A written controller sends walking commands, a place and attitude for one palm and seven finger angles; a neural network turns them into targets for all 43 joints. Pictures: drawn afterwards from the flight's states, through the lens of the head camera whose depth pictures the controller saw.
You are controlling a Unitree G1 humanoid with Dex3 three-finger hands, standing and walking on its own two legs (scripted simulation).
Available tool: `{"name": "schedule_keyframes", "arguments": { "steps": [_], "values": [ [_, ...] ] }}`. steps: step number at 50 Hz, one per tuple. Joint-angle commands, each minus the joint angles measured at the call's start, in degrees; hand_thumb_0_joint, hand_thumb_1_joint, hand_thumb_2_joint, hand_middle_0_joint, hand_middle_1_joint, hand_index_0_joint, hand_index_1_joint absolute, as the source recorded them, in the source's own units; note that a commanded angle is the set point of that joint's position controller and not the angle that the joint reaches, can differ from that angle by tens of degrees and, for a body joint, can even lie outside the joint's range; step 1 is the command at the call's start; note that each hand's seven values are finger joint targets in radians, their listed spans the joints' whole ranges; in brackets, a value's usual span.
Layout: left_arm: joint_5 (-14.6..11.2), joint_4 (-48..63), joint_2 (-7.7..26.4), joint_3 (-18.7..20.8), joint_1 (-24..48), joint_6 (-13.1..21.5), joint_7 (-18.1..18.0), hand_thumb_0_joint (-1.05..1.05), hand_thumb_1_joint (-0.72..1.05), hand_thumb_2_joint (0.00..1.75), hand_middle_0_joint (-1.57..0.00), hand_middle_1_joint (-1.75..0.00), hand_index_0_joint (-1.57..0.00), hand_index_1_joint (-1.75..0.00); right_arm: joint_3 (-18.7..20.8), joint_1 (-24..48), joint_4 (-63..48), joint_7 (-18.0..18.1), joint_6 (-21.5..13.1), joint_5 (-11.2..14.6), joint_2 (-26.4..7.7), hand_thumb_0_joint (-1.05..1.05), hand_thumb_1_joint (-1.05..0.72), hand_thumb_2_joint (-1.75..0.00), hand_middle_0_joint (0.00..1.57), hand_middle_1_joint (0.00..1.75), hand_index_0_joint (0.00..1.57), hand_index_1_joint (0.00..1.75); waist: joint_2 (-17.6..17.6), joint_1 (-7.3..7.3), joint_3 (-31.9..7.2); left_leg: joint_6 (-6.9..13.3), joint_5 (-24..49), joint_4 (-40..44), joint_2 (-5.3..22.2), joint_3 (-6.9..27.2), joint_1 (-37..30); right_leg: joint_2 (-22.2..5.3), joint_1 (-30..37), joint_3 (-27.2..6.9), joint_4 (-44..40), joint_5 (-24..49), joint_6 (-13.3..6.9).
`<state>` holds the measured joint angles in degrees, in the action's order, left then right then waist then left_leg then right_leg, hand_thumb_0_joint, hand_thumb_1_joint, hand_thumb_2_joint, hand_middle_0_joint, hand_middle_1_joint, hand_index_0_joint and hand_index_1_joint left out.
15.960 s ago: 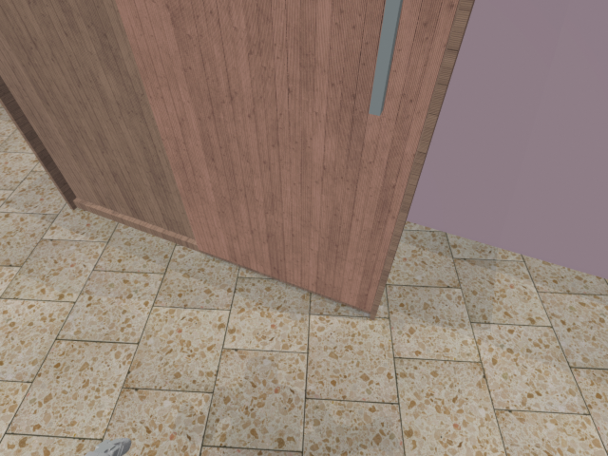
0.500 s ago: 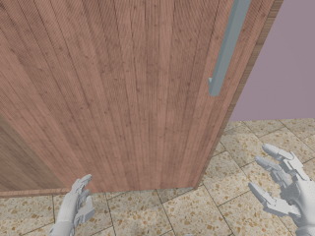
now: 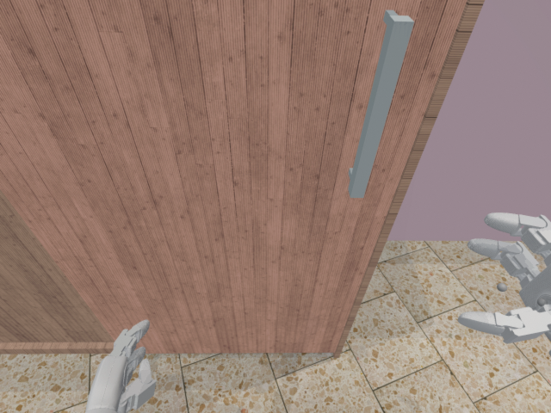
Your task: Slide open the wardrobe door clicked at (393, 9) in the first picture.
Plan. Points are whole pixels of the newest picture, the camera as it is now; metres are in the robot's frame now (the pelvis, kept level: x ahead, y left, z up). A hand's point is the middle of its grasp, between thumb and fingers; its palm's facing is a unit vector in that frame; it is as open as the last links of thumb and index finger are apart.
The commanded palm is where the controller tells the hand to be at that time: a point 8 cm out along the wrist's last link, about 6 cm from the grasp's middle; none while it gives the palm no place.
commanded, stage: raise the hand with hooked fingers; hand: right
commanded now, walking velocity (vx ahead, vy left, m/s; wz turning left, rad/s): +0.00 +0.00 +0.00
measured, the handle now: (370, 116) +0.47 -0.12 +0.23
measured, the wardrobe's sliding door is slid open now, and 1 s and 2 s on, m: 0.00 0.00 0.00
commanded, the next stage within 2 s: move the hooked fingers beside the handle in 0.98 s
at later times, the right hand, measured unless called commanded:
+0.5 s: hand out of the picture +0.26 -0.29 +0.25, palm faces +0.09 +0.98 -0.15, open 14.0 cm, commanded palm +0.22 -0.33 +0.26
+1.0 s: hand (549, 201) +0.28 -0.27 +0.25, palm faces +0.08 +0.99 -0.14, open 14.0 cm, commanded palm +0.24 -0.31 +0.26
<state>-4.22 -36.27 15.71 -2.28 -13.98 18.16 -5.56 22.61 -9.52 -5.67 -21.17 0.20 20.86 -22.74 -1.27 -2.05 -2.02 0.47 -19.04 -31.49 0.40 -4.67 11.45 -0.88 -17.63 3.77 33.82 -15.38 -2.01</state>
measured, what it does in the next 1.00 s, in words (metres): stands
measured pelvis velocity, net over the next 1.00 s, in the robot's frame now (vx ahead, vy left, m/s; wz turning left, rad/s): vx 0.00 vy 0.02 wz -0.01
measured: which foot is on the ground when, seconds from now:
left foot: down 0.00-1.00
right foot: down 0.00-1.00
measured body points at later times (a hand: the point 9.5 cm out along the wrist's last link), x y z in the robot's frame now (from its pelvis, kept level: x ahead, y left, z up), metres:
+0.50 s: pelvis -0.01 +0.00 +0.01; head -0.05 +0.02 +0.46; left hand +0.19 +0.20 -0.05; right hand +0.25 -0.35 +0.26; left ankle -0.02 +0.11 -0.73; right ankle +0.03 -0.09 -0.73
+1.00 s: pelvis +0.00 +0.02 +0.01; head -0.03 +0.04 +0.45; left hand +0.20 +0.24 -0.06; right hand +0.27 -0.32 +0.26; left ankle -0.02 +0.11 -0.73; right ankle +0.03 -0.09 -0.73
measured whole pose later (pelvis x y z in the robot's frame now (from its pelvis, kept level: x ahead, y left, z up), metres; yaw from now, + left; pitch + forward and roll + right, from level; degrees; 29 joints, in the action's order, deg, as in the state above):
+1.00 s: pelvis +0.00 +0.02 +0.01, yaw -1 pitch -3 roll +0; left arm -6.4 -35.5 16.3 -5.5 -10.8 11.9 -4.9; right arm 29.3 13.0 2.8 -26.3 20.6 19.1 -32.6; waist -4.1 -2.9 -1.7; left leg 1.6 -17.5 -27.5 -0.2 -5.6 6.9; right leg -1.0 -12.9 2.7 29.0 -13.0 -0.8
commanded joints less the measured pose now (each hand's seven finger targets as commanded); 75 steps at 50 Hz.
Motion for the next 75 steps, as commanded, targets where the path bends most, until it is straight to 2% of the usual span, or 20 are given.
{"name": "schedule_keyframes", "arguments": {
  "steps": [1, 10, 12, 19, 22, 24, 26, 27, 30, 32, 34, 37, 38, 40, 45, 52, 60, 63, 68, 75],
  "values": [
    [-0.12, 9.47, 6.25, 1.05, 8.08, 2.63, -0.69, 0.00, 0.90, 0.90, -0.20, -0.30, -0.20, -0.30, 6.25, 17.31, -12.27, -0.39, 0.70, 0.90, -14.07, 0.00, 0.43, -0.33, 0.29, 1.15, 0.29, 1.15, -7.09, -0.85, -5.63, 0.82, 9.80, 5.79, -1.37, 0.02, 4.43, -0.85, 11.71, -7.56, -9.00, 7.71, 0.73],
    [-0.76, 10.23, 5.74, -0.73, 10.89, -0.96, -0.75, 0.00, 0.90, 0.90, -0.20, -0.30, -0.20, -0.30, 7.86, 30.56, -9.81, -2.14, 9.83, -0.14, -19.13, 0.00, 0.50, -0.30, 0.30, 1.20, 0.30, 1.20, -4.65, -0.69, -6.58, 1.18, 8.78, 8.65, -1.42, 0.18, 2.99, -0.51, 14.85, -8.89, -11.56, 5.44, 0.90],
    [-0.72, 10.11, 5.64, -1.07, 11.48, -1.40, -0.61, 0.00, 0.90, 0.90, -0.20, -0.30, -0.20, -0.30, 9.38, 31.56, -8.16, -2.68, 10.93, -0.02, -21.10, 0.00, 0.50, -0.30, 0.30, 1.20, 0.30, 1.20, -5.40, -1.31, -6.65, 1.51, 9.31, 9.59, -1.31, 0.79, 2.26, -0.23, 15.24, -8.65, -11.39, 6.13, 0.82],
    [-1.44, 9.98, 6.09, -1.65, 13.01, -2.59, -0.42, 0.00, 0.90, 0.90, -0.20, -0.30, -0.20, -0.30, 9.40, 41.20, -3.41, -4.75, 15.01, -0.78, -24.55, 0.00, 0.50, -0.30, 0.30, 1.20, 0.30, 1.20, -6.45, -0.63, -5.97, 1.57, 6.61, 10.75, -0.63, 1.23, 2.97, 0.22, 14.87, -8.71, -12.21, 2.50, 0.71],
    [-1.50, 10.17, 6.31, -1.57, 13.40, -2.59, -0.14, 0.00, 0.90, 0.90, -0.20, -0.30, -0.20, -0.30, 11.51, 41.86, -1.25, -5.61, 15.99, -0.53, -27.59, 0.00, 0.50, -0.30, 0.30, 1.20, 0.30, 1.20, -3.92, -1.45, -7.08, 1.75, 6.98, 11.44, -0.30, 1.97, 1.67, 0.23, 14.62, -8.55, -11.39, 3.99, 0.38],
    [-1.72, 10.37, 6.54, -1.58, 13.73, -2.62, 0.00, 0.00, 0.90, 0.90, -0.20, -0.30, -0.20, -0.30, 11.83, 45.81, -2.18, -6.06, 16.39, -0.91, -29.14, 0.00, 0.50, -0.30, 0.30, 1.20, 0.30, 1.20, -5.78, -1.07, -8.18, 1.72, 7.27, 11.05, -0.05, 1.97, 1.88, 0.43, 15.30, -8.34, -11.20, 4.52, 0.34],
    [-1.93, 10.24, 6.81, -1.33, 12.95, -2.73, 0.20, 0.00, 0.90, 0.90, -0.20, -0.30, -0.20, -0.30, 9.90, 42.31, 3.06, -6.82, 17.39, -0.64, -25.92, 0.00, 0.50, -0.30, 0.30, 1.20, 0.30, 1.20, -4.19, -0.66, -6.22, 1.57, 7.00, 10.70, -0.05, 1.74, 3.18, 0.33, 14.38, -8.27, -11.09, 3.64, 0.39],
    [-1.96, 10.49, 6.84, -1.18, 12.88, -2.86, 0.60, 0.00, 0.90, 0.90, -0.20, -0.30, -0.20, -0.30, 10.01, 39.51, 4.54, -7.28, 17.67, 0.03, -25.23, 0.00, 0.50, -0.30, 0.30, 1.20, 0.30, 1.20, -3.00, -1.39, -5.82, 1.85, 7.76, 11.13, 0.25, 2.42, 2.28, 0.27, 13.36, -8.20, -10.52, 4.70, 0.46],
    [-2.28, 11.16, 7.38, -0.90, 13.22, -3.10, 0.85, 0.00, 0.90, 0.90, -0.20, -0.30, -0.20, -0.30, 9.89, 40.72, 2.17, -7.46, 18.05, -0.33, -26.10, 0.00, 0.50, -0.30, 0.30, 1.20, 0.30, 1.20, -3.03, -0.91, -6.01, 1.39, 6.64, 10.41, 0.31, 2.34, 3.81, 0.45, 13.02, -7.79, -10.19, 3.62, 0.33],
    [-2.11, 11.55, 7.15, -0.79, 13.57, -3.08, 0.98, 0.00, 0.90, 0.90, -0.20, -0.30, -0.20, -0.30, 11.44, 39.81, -0.27, -6.79, 17.42, -0.05, -27.57, 0.00, 0.50, -0.30, 0.30, 1.20, 0.30, 1.20, -2.29, -1.62, -7.32, 1.42, 7.10, 10.69, 0.57, 3.26, 2.50, 0.30, 13.04, -7.33, -9.12, 5.14, 0.23],
    [-1.86, 11.91, 7.15, -0.62, 13.91, -2.72, 0.74, 0.00, 0.90, 0.90, -0.20, -0.30, -0.20, -0.30, 13.19, 42.20, -5.10, -5.88, 16.26, 0.10, -29.03, 0.00, 0.50, -0.30, 0.30, 1.20, 0.30, 1.20, -5.25, -1.43, -10.27, 1.43, 8.56, 9.99, 0.72, 3.36, 1.51, 0.47, 14.61, -7.06, -8.50, 6.82, 0.14],
    [-1.57, 11.38, 6.83, -0.66, 13.25, -2.46, 0.57, 0.00, 0.90, 0.90, -0.20, -0.30, -0.20, -0.30, 15.16, 40.39, -5.27, -4.60, 15.07, 0.38, -30.17, 0.00, 0.50, -0.30, 0.30, 1.20, 0.30, 1.20, -3.61, -1.90, -9.60, 1.20, 10.21, 10.35, 0.62, 3.50, 0.74, 0.18, 14.10, -6.62, -7.99, 8.30, 0.07],
    [-1.55, 11.14, 7.10, -0.50, 13.30, -2.39, 0.41, 0.00, 0.90, 0.90, -0.20, -0.30, -0.20, -0.30, 15.33, 40.67, -4.64, -4.45, 15.07, 0.35, -29.90, 0.00, 0.50, -0.30, 0.30, 1.20, 0.30, 1.20, -5.49, -1.51, -9.01, 1.15, 10.33, 10.28, 0.91, 3.97, 1.23, 0.39, 13.77, -6.37, -7.80, 7.86, 0.05],
    [-1.67, 10.86, 6.95, -0.53, 12.94, -2.22, 0.18, 0.00, 0.90, 0.90, -0.20, -0.30, -0.20, -0.30, 14.01, 41.73, -3.57, -4.12, 15.52, -0.10, -28.65, 0.00, 0.50, -0.30, 0.30, 1.20, 0.30, 1.20, -6.63, -1.10, -7.55, 1.12, 10.28, 9.95, 0.71, 3.15, 2.53, 0.31, 14.23, -6.40, -8.34, 7.49, 0.10],
    [-1.95, 10.75, 7.00, -0.52, 12.67, -2.40, -0.01, 0.00, 0.90, 0.90, -0.20, -0.30, -0.20, -0.30, 11.70, 41.97, -2.49, -4.68, 16.83, -0.70, -27.24, 0.00, 0.50, -0.30, 0.30, 1.20, 0.30, 1.20, -4.26, -0.57, -7.91, 0.61, 12.61, 9.73, 0.77, 3.30, 2.56, 0.41, 14.59, -6.26, -7.85, 8.61, -0.20],
    [-1.97, 10.62, 6.84, -0.52, 12.73, -2.96, 0.29, 0.00, 0.90, 0.90, -0.20, -0.30, -0.20, -0.30, 12.72, 39.69, -0.62, -5.65, 16.86, 0.19, -27.55, 0.00, 0.50, -0.30, 0.30, 1.20, 0.30, 1.20, -2.06, -1.20, -8.68, 0.04, 17.01, 9.49, 1.13, 4.09, 1.52, 0.38, 14.30, -5.91, -6.39, 11.15, -0.26],
    [-2.17, 10.85, 6.35, -0.62, 13.30, -2.83, -0.01, 0.00, 0.90, 0.90, -0.20, -0.30, -0.20, -0.30, 8.40, 45.18, -3.59, -4.43, 16.51, -0.56, -23.96, 0.00, 0.50, -0.30, 0.30, 1.20, 0.30, 1.20, -4.72, -0.18, -9.72, 0.41, 17.23, 8.42, 0.64, 2.57, 3.09, 0.74, 16.85, -6.11, -6.97, 11.65, -0.33],
    [-1.84, 10.30, 6.60, -0.44, 12.95, -3.18, -0.02, 0.00, 0.90, 0.90, -0.20, -0.30, -0.20, -0.30, 10.82, 43.58, -2.58, -3.29, 16.56, -0.77, -25.89, 0.00, 0.50, -0.30, 0.30, 1.20, 0.30, 1.20, -2.06, -0.76, -10.28, 0.39, 18.70, 8.64, 0.89, 2.94, 1.66, 0.62, 16.10, -5.96, -6.76, 12.54, -0.46],
    [-1.85, 10.52, 6.44, -0.42, 13.30, -3.78, 0.06, 0.00, 0.90, 0.90, -0.20, -0.30, -0.20, -0.30, 11.09, 43.74, -1.98, -2.23, 17.03, -1.20, -25.77, 0.00, 0.50, -0.30, 0.30, 1.20, 0.30, 1.20, -3.21, -1.09, -11.05, 0.53, 20.26, 8.20, 1.01, 2.66, 0.72, 0.69, 16.03, -5.65, -6.86, 13.85, -0.33],
    [-1.97, 10.89, 6.03, -0.55, 13.31, -3.94, -0.10, 0.00, 0.90, 0.90, -0.20, -0.30, -0.20, -0.30, 6.11, 46.34, -3.31, -1.60, 16.81, -1.65, -20.96, 0.00, 0.50, -0.30, 0.30, 1.20, 0.30, 1.20, -4.44, -0.35, -10.94, 0.76, 18.36, 7.90, 0.57, 1.50, 2.18, 0.50, 17.71, -6.22, -7.77, 13.37, -0.16]
  ]
}}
